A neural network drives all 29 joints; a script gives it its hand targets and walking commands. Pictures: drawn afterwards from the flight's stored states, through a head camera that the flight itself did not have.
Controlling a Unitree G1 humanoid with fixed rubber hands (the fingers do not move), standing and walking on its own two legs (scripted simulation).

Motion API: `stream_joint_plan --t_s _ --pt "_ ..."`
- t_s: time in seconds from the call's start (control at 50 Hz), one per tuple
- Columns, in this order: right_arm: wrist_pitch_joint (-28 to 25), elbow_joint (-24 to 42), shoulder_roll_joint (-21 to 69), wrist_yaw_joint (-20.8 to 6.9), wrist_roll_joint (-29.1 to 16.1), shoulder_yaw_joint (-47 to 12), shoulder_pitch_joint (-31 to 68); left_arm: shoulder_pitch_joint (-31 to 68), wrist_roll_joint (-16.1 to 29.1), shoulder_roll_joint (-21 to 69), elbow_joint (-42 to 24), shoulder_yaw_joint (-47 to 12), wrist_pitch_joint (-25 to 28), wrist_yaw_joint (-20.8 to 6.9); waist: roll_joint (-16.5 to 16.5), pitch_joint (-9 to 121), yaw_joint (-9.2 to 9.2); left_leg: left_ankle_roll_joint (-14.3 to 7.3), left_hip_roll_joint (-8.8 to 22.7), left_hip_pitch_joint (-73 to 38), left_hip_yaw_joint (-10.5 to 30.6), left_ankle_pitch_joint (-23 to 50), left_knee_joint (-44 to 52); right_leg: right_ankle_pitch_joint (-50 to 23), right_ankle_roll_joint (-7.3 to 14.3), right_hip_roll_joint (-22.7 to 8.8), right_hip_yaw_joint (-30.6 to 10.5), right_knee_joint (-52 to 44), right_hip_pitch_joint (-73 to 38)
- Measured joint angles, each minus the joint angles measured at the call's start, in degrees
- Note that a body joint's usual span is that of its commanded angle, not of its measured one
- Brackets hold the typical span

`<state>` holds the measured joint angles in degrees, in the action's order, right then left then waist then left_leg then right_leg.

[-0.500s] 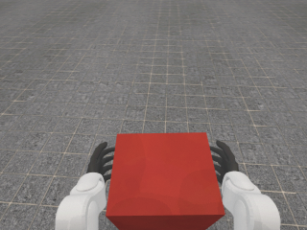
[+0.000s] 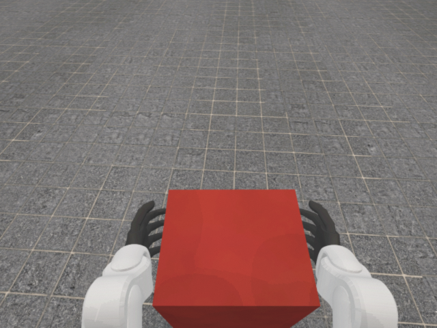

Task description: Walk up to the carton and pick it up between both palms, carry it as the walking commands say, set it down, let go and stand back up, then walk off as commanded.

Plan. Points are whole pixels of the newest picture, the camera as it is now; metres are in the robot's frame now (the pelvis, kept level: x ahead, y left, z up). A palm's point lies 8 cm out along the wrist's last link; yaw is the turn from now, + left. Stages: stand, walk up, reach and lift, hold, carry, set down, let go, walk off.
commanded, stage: carry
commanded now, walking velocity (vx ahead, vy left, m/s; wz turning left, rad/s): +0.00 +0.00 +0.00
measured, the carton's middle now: (230, 268) +0.24 +0.00 +0.01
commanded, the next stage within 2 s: hold in 1.78 s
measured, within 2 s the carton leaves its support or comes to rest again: neither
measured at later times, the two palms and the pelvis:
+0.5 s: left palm (131, 257) +0.24 +0.15 +0.08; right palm (317, 259) +0.23 -0.14 +0.08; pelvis -0.01 +0.01 +0.00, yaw -1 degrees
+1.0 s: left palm (129, 275) +0.21 +0.15 +0.07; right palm (320, 276) +0.21 -0.14 +0.07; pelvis -0.05 +0.01 +0.00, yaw -1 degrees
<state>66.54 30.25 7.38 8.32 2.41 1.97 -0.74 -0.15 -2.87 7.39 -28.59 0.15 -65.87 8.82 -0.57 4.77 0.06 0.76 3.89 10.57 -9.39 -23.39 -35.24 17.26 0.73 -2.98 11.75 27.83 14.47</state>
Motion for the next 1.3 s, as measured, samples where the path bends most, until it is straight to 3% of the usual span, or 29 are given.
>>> stream_joint_plan --t_s 0.06,0.14,0.44,1.3 --pt "-0.3 -0.5 0.0 0.0 0.1 0.1 0.4 0.1 0.0 0.0 0.5 0.1 0.6 -0.1 -0.3 -0.4 -0.09 -0.4 0.0 0.6 1.0 1.9 6.0 1.3 -0.3 -0.1 -0.4 1.8 0.5" --pt "-0.7 -0.3 0.1 -0.1 0.2 -0.8 -0.8 -0.9 0.0 0.0 -0.7 0.4 0.0 -0.1 1.0 0.5 -0.04 -1.0 -1.1 0.2 0.2 1.0 6.1 2.3 -1.4 -1.2 -1.4 3.3 1.0" --pt "-4.0 -7.5 -0.1 -0.3 0.8 0.3 1.6 1.5 -0.7 -0.1 6.9 1.5 3.5 -0.7 0.7 1.2 0.0 -1.5 -1.2 0.7 -0.1 1.2 5.0 1.3 -1.5 -1.5 -1.9 3.6 1.2" --pt "-12.0 -18.1 -0.1 -2.0 2.2 1.6 3.8 3.7 -2.1 -0.1 17.2 3.0 11.4 -2.2 0.8 0.8 -0.03 -2.1 -1.4 3.5 -0.3 6.5 6.4 -4.7 -0.8 -1.6 -1.8 0.6 3.3"
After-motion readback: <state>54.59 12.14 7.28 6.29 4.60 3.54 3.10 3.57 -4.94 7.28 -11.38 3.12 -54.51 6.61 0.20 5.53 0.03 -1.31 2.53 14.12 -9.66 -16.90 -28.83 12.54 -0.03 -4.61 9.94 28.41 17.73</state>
